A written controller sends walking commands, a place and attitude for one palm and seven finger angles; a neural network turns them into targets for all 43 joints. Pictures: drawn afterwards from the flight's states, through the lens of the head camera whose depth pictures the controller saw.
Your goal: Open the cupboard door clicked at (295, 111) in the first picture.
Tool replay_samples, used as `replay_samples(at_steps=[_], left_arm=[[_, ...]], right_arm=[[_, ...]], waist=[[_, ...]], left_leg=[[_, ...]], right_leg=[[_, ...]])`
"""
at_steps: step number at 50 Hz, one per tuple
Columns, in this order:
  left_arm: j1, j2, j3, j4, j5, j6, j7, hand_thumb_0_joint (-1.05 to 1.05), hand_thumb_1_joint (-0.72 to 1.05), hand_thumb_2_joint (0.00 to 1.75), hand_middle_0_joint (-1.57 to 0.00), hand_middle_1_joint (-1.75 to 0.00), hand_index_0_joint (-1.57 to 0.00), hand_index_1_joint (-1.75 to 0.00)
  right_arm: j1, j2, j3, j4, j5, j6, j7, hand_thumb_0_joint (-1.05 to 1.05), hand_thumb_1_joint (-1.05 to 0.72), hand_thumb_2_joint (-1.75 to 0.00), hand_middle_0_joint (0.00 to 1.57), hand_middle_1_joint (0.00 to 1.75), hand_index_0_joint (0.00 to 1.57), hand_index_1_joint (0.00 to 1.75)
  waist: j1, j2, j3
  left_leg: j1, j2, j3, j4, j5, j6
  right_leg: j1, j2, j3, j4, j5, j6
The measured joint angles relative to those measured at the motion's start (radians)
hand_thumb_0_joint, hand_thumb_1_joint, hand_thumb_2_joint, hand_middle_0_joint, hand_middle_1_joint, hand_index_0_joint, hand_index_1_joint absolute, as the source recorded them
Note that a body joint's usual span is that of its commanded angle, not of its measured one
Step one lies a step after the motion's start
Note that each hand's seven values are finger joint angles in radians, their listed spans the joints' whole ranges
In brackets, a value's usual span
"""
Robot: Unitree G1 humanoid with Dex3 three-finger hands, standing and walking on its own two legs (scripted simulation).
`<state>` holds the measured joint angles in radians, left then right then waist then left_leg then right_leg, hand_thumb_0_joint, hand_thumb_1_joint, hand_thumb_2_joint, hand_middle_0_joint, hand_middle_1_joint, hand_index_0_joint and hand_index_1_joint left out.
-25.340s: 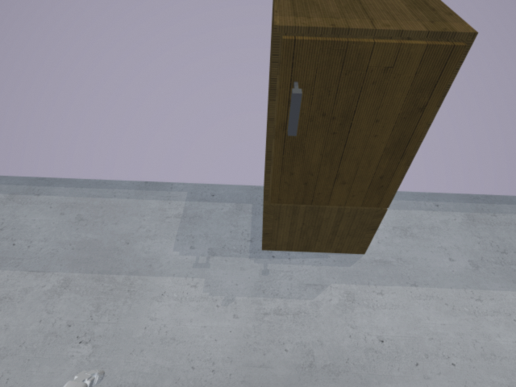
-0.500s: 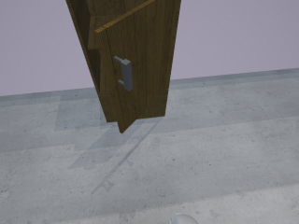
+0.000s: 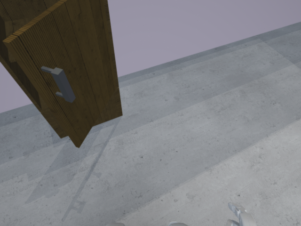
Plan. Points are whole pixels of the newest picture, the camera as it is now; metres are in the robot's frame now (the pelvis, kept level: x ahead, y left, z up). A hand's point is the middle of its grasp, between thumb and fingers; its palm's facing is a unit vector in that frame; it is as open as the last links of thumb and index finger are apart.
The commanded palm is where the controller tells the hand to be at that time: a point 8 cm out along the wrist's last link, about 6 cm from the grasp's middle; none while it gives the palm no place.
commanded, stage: walk to a spot facing it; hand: left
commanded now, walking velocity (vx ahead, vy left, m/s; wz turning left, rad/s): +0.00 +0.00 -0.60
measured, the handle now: (58, 84) +0.49 +0.33 +0.03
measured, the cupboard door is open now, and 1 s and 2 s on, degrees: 44 44 44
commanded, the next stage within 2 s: none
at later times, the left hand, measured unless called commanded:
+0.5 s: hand (102, 208) +0.17 +0.15 -0.15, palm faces -0.31 -0.91 -0.28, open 7.4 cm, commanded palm none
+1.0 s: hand (157, 158) +0.34 +0.00 -0.15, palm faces -0.64 -0.73 -0.24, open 7.4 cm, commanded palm none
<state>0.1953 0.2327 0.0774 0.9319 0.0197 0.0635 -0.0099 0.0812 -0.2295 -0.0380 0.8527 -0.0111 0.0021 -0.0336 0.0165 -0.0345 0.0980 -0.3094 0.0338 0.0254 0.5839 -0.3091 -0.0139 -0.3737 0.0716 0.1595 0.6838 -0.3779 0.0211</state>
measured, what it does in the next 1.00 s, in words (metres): walks ahead, turning right: right foot, then left foot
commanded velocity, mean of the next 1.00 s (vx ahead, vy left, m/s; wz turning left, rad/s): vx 0.14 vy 0.00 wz -0.60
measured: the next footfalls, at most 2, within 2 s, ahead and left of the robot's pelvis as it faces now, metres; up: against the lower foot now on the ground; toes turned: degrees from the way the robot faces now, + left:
right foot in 0.28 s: +0.03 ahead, -0.14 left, +0.00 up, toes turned -13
left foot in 0.64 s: +0.14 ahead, +0.09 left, +0.00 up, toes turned -22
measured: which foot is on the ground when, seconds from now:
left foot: down 0.00-0.28, up 0.30-0.62, down 0.64-0.98, up 1.00-1.00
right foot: up 0.00-0.26, down 0.28-0.62, up 0.64-0.96, down 0.98-1.00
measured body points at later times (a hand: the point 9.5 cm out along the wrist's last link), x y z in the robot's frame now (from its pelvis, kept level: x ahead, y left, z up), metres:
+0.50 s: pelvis +0.02 -0.03 +0.01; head +0.09 -0.05 +0.46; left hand +0.19 +0.20 -0.13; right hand +0.01 -0.31 -0.13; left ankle +0.05 +0.12 -0.67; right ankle -0.01 -0.13 -0.73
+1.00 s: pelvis +0.10 -0.08 -0.01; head +0.13 -0.12 +0.44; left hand +0.37 +0.04 -0.13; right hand -0.08 -0.27 -0.15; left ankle +0.10 +0.10 -0.72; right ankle +0.07 -0.19 -0.73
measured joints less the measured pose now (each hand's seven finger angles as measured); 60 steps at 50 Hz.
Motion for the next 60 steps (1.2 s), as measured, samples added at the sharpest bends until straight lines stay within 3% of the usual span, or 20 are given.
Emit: replay_samples(at_steps=[3,6,12,14,15,17,21,27,31,34,37,39,44,47,49,50,52,54,56,60], left_arm=[[-0.031,0.024,0.011,-0.009,0.004,0.009,-0.013,0.01,0.9,0.9,-0.2,-0.29,-0.2,-0.3],[-0.058,0.033,0.015,-0.029,0.004,0.007,-0.026,0.01,0.91,0.9,-0.2,-0.29,-0.2,-0.3],[-0.077,0.034,0.001,-0.053,0.0,-0.003,-0.039,0.01,0.91,0.9,-0.2,-0.29,-0.19,-0.3],[-0.072,0.04,-0.004,-0.059,0.001,-0.011,-0.04,0.01,0.91,0.9,-0.2,-0.29,-0.19,-0.3],[-0.069,0.042,-0.005,-0.06,0.005,-0.022,-0.034,0.01,0.91,0.9,-0.2,-0.29,-0.19,-0.3],[-0.07,0.031,-0.01,-0.055,0.003,-0.033,-0.019,0.01,0.91,0.9,-0.2,-0.29,-0.19,-0.3],[-0.049,0.019,-0.012,-0.053,0.003,-0.028,0.006,0.0,0.91,0.9,-0.2,-0.29,-0.2,-0.3],[-0.018,0.011,-0.018,-0.037,0.007,-0.023,0.008,0.01,0.9,0.9,-0.2,-0.29,-0.2,-0.3],[-0.001,0.005,-0.016,-0.03,0.004,-0.012,0.002,0.01,0.9,0.9,-0.2,-0.29,-0.2,-0.3],[-0.007,0.009,-0.008,-0.02,0.002,0.002,-0.014,0.01,0.9,0.9,-0.2,-0.29,-0.2,-0.3],[-0.02,0.022,0.007,-0.017,0.012,-0.005,-0.037,0.01,0.91,0.9,-0.2,-0.29,-0.2,-0.3],[-0.034,0.025,0.011,-0.024,0.012,-0.009,-0.051,0.01,0.91,0.9,-0.2,-0.29,-0.19,-0.3],[-0.065,0.021,0.004,-0.038,0.01,-0.016,-0.07,0.01,0.91,0.9,-0.2,-0.29,-0.19,-0.3],[-0.082,0.02,-0.001,-0.039,0.01,-0.019,-0.074,0.01,0.91,0.9,-0.2,-0.29,-0.19,-0.3],[-0.092,0.025,-0.005,-0.046,0.012,-0.034,-0.075,0.01,0.91,0.9,-0.2,-0.29,-0.19,-0.3],[-0.097,0.027,-0.005,-0.052,0.013,-0.051,-0.07,0.01,0.91,0.9,-0.2,-0.29,-0.19,-0.3],[-0.099,0.016,-0.007,-0.054,0.002,-0.076,-0.049,0.01,0.91,0.9,-0.2,-0.29,-0.19,-0.3],[-0.078,0.004,-0.012,-0.051,-0.001,-0.081,-0.031,0.01,0.91,0.9,-0.2,-0.29,-0.19,-0.3],[-0.048,-0.004,-0.016,-0.037,0.001,-0.081,-0.019,0.0,0.91,0.9,-0.2,-0.29,-0.2,-0.3],[0.013,-0.016,-0.022,0.005,0.007,-0.088,-0.019,0.0,0.91,0.9,-0.2,-0.29,-0.2,-0.3]], right_arm=[[0.039,0.018,0.018,0.006,-0.019,0.001,-0.003,0.0,-0.91,-0.89,0.2,0.3,0.2,0.3],[0.079,0.022,0.025,0.013,-0.027,0.009,-0.004,0.0,-0.9,-0.89,0.21,0.3,0.2,0.3],[0.131,0.0,0.016,0.03,-0.025,0.016,0.005,0.0,-0.9,-0.89,0.21,0.3,0.2,0.3],[0.155,-0.012,0.009,0.031,-0.018,0.021,0.011,0.0,-0.9,-0.89,0.21,0.3,0.2,0.3],[0.159,-0.019,0.005,0.036,-0.012,0.027,0.013,0.0,-0.9,-0.89,0.21,0.3,0.2,0.3],[0.141,-0.039,-0.004,0.054,-0.003,0.05,0.009,0.01,-0.9,-0.89,0.21,0.3,0.2,0.3],[0.109,-0.043,-0.01,0.065,0.001,0.065,0.011,0.01,-0.91,-0.89,0.2,0.3,0.2,0.3],[0.069,-0.017,-0.007,0.036,0.007,0.047,0.014,0.01,-0.91,-0.9,0.2,0.3,0.2,0.3],[0.069,-0.004,0.004,0.018,0.007,0.022,0.013,0.01,-0.91,-0.9,0.2,0.3,0.2,0.3],[0.096,0.008,0.016,0.018,-0.016,-0.004,0.01,0.0,-0.91,-0.89,0.2,0.3,0.2,0.3],[0.148,0.027,0.03,0.023,-0.029,-0.016,0.015,0.0,-0.9,-0.89,0.21,0.3,0.2,0.3],[0.183,0.031,0.033,0.033,-0.032,-0.022,0.015,0.0,-0.9,-0.89,0.21,0.3,0.2,0.3],[0.248,0.015,0.026,0.067,-0.033,-0.026,0.021,0.0,-0.9,-0.89,0.21,0.3,0.2,0.3],[0.279,-0.005,0.017,0.085,-0.034,-0.022,0.026,0.0,-0.9,-0.89,0.21,0.3,0.2,0.3],[0.307,-0.019,0.011,0.094,-0.03,-0.018,0.029,0.0,-0.9,-0.89,0.21,0.3,0.2,0.3],[0.309,-0.024,0.009,0.104,-0.022,-0.01,0.033,0.0,-0.9,-0.89,0.21,0.3,0.2,0.3],[0.278,-0.037,0.006,0.13,-0.011,0.016,0.036,0.01,-0.9,-0.89,0.21,0.3,0.2,0.3],[0.24,-0.042,-0.001,0.136,-0.009,0.026,0.039,0.01,-0.9,-0.89,0.21,0.3,0.2,0.3],[0.197,-0.038,-0.004,0.124,-0.013,0.023,0.042,0.01,-0.91,-0.89,0.2,0.3,0.2,0.3],[0.121,-0.016,-0.005,0.073,-0.014,0.002,0.048,0.01,-0.91,-0.9,0.2,0.3,0.2,0.3]], waist=[[0.006,-0.021,0.012],[0.008,-0.005,0.021],[-0.011,0.047,0.031],[-0.021,0.053,0.021],[-0.02,0.053,0.015],[-0.026,0.073,0.026],[-0.025,0.056,0.03],[-0.016,0.012,0.017],[-0.015,0.009,-0.011],[-0.019,0.011,-0.026],[-0.018,0.006,-0.031],[-0.017,0.012,-0.032],[-0.029,0.036,-0.031],[-0.049,0.049,-0.031],[-0.059,0.056,-0.033],[-0.055,0.053,-0.03],[-0.053,0.066,-0.009],[-0.051,0.07,-0.003],[-0.047,0.06,-0.007],[-0.036,0.028,-0.018]], left_leg=[[0.022,0.016,0.025,0.004,-0.015,0.012],[0.05,0.045,0.041,-0.041,0.002,0.004],[0.08,0.099,0.113,-0.035,-0.023,-0.022],[0.068,0.111,0.138,0.023,-0.062,-0.037],[0.043,0.112,0.14,0.093,-0.095,-0.042],[-0.029,0.09,0.073,0.295,-0.214,-0.043],[-0.135,0.046,0.022,0.494,-0.188,-0.054],[-0.12,0.014,0.006,0.283,-0.128,-0.063],[-0.023,0.002,0.003,0.02,-0.037,-0.047],[-0.013,0.021,0.012,0.012,-0.005,-0.001],[0.046,0.048,0.042,-0.042,0.002,0.0],[0.088,0.065,0.062,-0.095,0.016,-0.01],[0.17,0.101,0.136,-0.154,0.002,-0.033],[0.205,0.12,0.185,-0.13,-0.047,-0.057],[0.197,0.142,0.2,-0.041,-0.111,-0.069],[0.159,0.147,0.191,0.081,-0.163,-0.062],[0.043,0.126,0.097,0.372,-0.217,-0.045],[-0.063,0.106,0.051,0.526,-0.178,-0.042],[-0.138,0.098,0.042,0.535,-0.121,-0.048],[-0.213,0.083,0.034,0.381,-0.027,-0.058]], right_leg=[[-0.084,-0.012,-0.071,0.294,-0.119,0.019],[-0.117,-0.041,-0.139,0.396,-0.118,0.035],[-0.009,-0.075,-0.212,0.093,-0.054,0.016],[0.063,-0.077,-0.22,-0.066,0.079,-0.008],[0.07,-0.073,-0.209,-0.088,0.081,-0.039],[0.056,-0.057,-0.189,-0.053,0.048,-0.059],[0.077,-0.045,-0.131,-0.113,0.077,-0.051],[0.092,-0.031,-0.042,-0.161,0.107,-0.044],[0.071,-0.004,-0.001,-0.109,0.074,-0.022],[-0.02,-0.001,-0.05,0.136,-0.121,-0.014],[-0.104,-0.038,-0.13,0.345,-0.098,0.0],[-0.136,-0.069,-0.168,0.376,-0.05,0.008],[-0.131,-0.118,-0.221,0.189,0.005,0.008],[-0.083,-0.117,-0.251,0.05,0.013,-0.006],[-0.016,-0.102,-0.265,-0.065,0.041,-0.034],[-0.019,-0.098,-0.257,-0.064,0.122,-0.054],[-0.017,-0.08,-0.252,-0.012,0.102,-0.072],[0.022,-0.062,-0.241,-0.047,0.074,-0.077],[0.067,-0.05,-0.217,-0.115,0.088,-0.073],[0.143,-0.038,-0.162,-0.224,0.111,-0.075]])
